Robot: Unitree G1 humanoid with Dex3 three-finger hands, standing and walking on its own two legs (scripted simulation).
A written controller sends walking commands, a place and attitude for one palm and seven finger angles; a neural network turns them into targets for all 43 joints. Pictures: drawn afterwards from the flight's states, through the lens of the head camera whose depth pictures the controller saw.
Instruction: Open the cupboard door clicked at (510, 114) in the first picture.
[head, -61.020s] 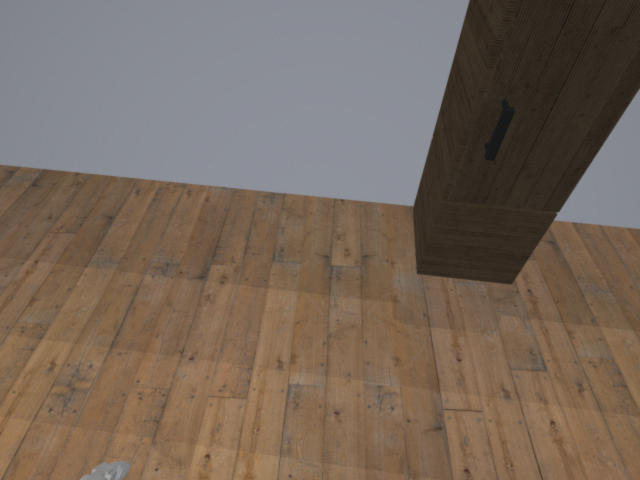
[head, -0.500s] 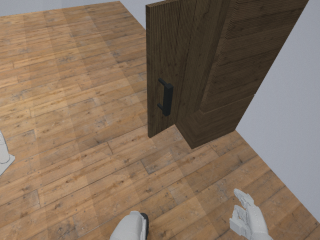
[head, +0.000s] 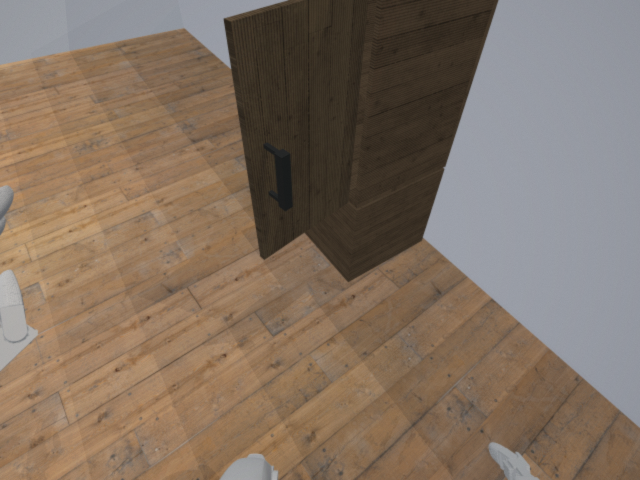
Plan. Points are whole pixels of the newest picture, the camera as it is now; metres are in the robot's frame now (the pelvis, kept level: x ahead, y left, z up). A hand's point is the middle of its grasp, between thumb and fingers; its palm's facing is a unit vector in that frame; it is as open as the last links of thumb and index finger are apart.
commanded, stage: stop stepping back and stand still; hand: left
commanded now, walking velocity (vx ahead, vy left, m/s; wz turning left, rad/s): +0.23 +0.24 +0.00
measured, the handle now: (277, 176) +0.71 +0.15 -0.06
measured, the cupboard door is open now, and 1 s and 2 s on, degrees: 100 100 100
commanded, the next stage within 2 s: let the arm hang, fingers relaxed in 0.30 s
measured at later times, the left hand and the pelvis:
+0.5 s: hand (79, 375) +0.20 +0.28 +0.07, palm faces +0.27 -0.81 -0.52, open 7.3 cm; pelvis -0.02 +0.01 +0.00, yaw +2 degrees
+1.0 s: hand out of the picture -0.06 +0.21 -0.16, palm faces +0.08 -0.97 -0.24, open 7.2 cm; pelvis -0.02 +0.01 +0.01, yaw +4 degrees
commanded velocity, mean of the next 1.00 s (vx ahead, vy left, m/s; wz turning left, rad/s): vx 0.03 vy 0.04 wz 0.00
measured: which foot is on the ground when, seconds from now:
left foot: up 0.00-0.40, down 0.42-1.00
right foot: down 0.00-1.00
